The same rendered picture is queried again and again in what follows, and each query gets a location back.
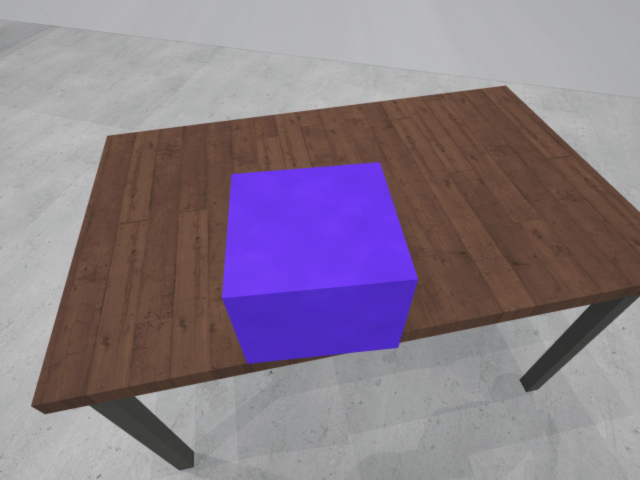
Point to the carton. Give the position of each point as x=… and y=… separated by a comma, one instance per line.
x=316, y=263

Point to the table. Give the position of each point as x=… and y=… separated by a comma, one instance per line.
x=503, y=220

